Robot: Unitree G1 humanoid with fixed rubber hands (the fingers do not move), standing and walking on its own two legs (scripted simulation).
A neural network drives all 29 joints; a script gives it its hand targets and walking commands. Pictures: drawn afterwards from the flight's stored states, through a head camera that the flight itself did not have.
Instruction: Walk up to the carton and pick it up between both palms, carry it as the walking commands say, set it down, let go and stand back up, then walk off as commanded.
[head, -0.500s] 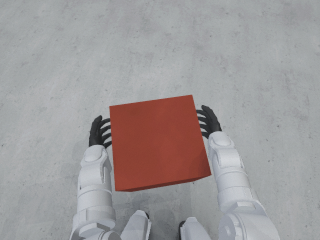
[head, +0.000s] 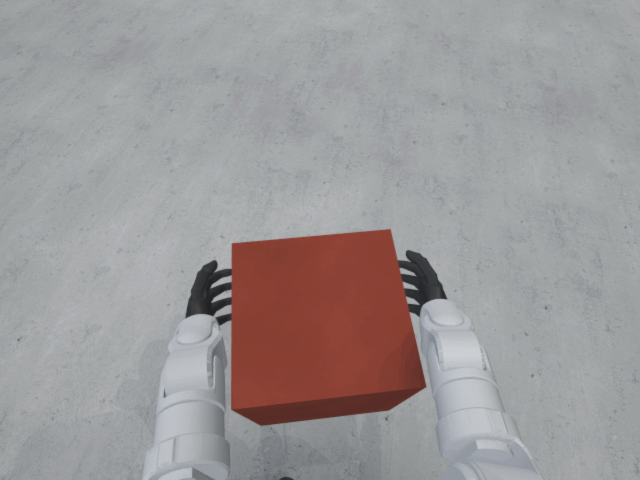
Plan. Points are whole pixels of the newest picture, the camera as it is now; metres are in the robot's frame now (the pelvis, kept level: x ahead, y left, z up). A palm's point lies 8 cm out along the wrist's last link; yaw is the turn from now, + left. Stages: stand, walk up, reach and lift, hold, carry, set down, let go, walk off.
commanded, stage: reach and lift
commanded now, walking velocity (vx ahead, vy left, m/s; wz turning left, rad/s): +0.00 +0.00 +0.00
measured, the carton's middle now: (319, 336) +0.33 +0.04 -0.09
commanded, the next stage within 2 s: none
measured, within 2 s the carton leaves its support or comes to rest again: neither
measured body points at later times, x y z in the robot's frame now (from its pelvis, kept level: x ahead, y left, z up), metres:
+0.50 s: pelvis +0.01 +0.00 +0.02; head -0.01 -0.01 +0.47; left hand +0.30 +0.20 +0.05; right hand +0.35 -0.10 +0.04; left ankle +0.04 +0.14 -0.73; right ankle +0.02 -0.12 -0.73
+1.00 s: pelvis +0.01 +0.00 +0.02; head -0.04 +0.00 +0.46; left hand +0.30 +0.18 +0.07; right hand +0.33 -0.12 +0.06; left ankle +0.04 +0.14 -0.73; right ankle +0.02 -0.12 -0.73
